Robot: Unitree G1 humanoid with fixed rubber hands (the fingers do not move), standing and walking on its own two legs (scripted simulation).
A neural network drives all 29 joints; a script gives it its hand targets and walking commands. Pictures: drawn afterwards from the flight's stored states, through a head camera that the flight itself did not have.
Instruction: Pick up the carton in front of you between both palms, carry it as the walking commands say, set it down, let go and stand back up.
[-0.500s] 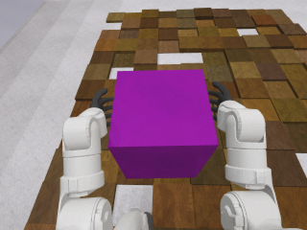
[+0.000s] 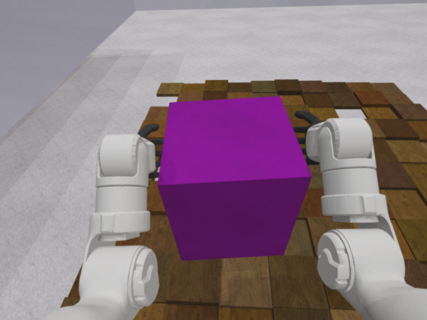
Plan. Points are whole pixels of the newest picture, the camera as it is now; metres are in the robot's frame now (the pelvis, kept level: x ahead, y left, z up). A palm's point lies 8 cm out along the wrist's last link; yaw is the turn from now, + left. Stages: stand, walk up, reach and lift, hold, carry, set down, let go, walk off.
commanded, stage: carry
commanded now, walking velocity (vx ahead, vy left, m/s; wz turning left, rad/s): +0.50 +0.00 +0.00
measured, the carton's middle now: (228, 181) +0.37 +0.00 +0.10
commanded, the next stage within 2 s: none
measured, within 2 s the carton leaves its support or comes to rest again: neither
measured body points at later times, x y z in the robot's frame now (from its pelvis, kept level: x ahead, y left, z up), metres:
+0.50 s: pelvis +0.28 +0.08 -0.03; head +0.34 +0.10 +0.41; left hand +0.65 +0.23 +0.03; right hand +0.65 -0.07 +0.04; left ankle +0.28 +0.14 -0.77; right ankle +0.26 -0.05 -0.65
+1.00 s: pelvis +0.59 +0.07 -0.01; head +0.63 +0.07 +0.44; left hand +0.95 +0.27 +0.15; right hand +1.00 -0.03 +0.15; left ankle +0.55 +0.20 -0.68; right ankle +0.63 +0.00 -0.75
